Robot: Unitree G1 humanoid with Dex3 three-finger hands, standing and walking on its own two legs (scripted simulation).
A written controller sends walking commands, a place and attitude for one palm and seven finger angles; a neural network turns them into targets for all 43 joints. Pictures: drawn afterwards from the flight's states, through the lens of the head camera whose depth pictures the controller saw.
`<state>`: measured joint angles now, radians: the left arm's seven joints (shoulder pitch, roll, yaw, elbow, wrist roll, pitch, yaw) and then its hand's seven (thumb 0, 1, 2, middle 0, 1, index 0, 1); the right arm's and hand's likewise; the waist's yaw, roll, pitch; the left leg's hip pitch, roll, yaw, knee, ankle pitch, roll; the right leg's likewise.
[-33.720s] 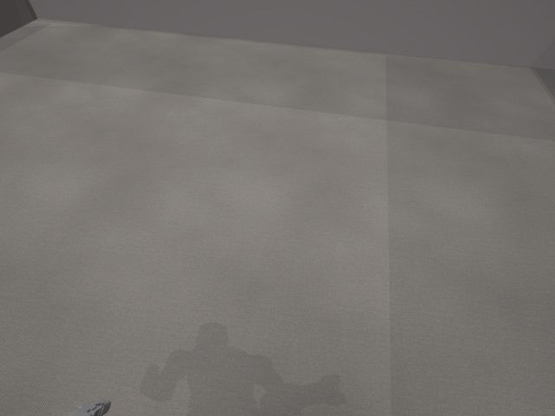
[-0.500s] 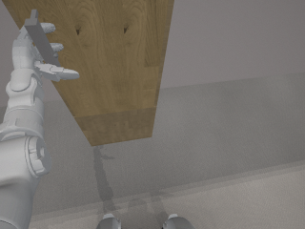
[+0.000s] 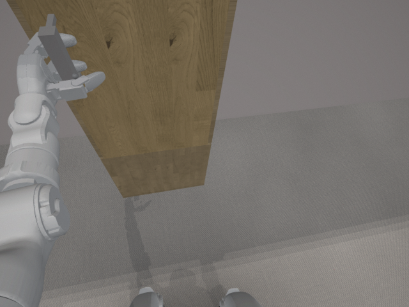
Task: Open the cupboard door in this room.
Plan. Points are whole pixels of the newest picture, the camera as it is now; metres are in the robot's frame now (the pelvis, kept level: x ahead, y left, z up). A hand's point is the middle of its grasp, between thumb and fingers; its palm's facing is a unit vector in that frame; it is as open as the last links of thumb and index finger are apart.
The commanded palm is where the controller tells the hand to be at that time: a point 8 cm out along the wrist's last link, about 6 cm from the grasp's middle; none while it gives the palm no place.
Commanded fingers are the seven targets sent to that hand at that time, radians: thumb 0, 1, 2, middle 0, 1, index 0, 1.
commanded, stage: close the thumb around the handle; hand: left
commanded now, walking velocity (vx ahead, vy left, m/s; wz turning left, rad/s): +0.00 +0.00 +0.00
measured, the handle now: (65, 58) +0.57 +0.22 +0.13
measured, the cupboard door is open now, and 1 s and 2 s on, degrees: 0 21 44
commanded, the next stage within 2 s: pull the door open along its arc in 0.32 s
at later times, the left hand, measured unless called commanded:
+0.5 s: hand (77, 75) +0.52 +0.19 +0.13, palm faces +0.11 -0.99 +0.00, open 5.8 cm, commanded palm +0.49 +0.24 +0.12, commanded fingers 0.00 0.90 0.90 -0.40 -1.35 -0.40 -1.35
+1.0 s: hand (98, 121) +0.42 +0.14 +0.13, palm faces +0.18 -0.98 +0.06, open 6.3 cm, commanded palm +0.35 +0.19 +0.12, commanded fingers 0.00 0.90 0.90 -0.40 -1.35 -0.40 -1.35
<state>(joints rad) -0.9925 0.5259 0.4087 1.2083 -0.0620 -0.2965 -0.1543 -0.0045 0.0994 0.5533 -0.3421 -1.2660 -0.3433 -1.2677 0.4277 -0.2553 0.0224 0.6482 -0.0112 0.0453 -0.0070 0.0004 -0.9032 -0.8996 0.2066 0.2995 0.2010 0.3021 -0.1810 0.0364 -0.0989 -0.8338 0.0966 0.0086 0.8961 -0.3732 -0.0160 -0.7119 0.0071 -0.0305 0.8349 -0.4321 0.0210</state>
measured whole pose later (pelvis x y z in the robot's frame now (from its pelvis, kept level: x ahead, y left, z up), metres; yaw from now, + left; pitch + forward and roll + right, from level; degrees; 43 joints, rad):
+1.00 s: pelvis +0.02 -0.01 +0.02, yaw -1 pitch +10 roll -1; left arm -0.36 0.15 0.23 0.46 -0.17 -0.17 0.07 0.01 0.66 0.71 -0.36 -1.35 -0.35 -1.30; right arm 0.33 -0.24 -0.01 0.57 0.02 0.03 0.01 0.01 -0.91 -0.90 0.20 0.30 0.20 0.30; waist -0.06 0.05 -0.13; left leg -0.57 0.09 0.05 0.76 -0.36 -0.03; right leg -0.48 0.00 0.00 0.74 -0.43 0.01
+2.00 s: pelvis +0.00 -0.03 +0.02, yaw +4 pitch +2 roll +0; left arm -0.19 -0.14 -0.20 0.22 0.05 0.02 0.65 0.01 0.00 0.51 -0.34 -1.26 -0.33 -1.26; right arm 0.17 -0.18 -0.01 0.66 -0.05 0.07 0.00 0.01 -0.90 -0.90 0.20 0.30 0.20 0.30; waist 0.00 0.05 -0.07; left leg -0.44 0.06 -0.03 0.71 -0.31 -0.06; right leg -0.34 -0.02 -0.08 0.73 -0.44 -0.02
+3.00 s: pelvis -0.03 -0.01 +0.02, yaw +1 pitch +1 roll +0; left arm -0.14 -0.02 -0.18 0.24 -0.05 -0.14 0.20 -0.01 -0.50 0.30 -0.18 -0.33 -0.18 -0.32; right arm 0.24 -0.19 0.03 0.59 0.00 0.00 0.00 0.01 -0.90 -0.90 0.20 0.30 0.20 0.30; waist -0.01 0.03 -0.04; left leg -0.43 0.06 0.03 0.70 -0.28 -0.03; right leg -0.36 -0.03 -0.02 0.73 -0.39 0.01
